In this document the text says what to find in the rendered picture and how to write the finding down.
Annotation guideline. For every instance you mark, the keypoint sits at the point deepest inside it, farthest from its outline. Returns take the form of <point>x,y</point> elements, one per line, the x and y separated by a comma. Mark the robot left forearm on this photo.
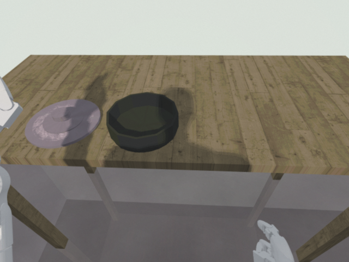
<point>6,226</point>

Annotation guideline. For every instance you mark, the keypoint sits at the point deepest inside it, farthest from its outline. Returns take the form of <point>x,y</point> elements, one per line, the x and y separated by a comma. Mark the right robot hand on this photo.
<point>276,251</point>

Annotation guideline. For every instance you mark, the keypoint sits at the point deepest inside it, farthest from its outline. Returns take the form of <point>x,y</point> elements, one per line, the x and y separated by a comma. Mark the lid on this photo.
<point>42,131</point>

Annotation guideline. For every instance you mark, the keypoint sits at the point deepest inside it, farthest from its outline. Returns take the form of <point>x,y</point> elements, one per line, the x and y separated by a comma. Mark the knob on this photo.
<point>60,114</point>

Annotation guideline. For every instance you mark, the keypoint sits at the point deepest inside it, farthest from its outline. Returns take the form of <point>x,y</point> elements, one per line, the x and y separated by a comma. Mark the table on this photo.
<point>243,113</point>

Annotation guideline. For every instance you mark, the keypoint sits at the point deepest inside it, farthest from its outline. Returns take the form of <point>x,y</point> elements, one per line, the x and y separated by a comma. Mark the pot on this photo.
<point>142,122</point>

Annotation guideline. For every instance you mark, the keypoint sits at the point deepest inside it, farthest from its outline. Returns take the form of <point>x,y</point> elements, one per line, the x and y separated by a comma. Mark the left robot hand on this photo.
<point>9,110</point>

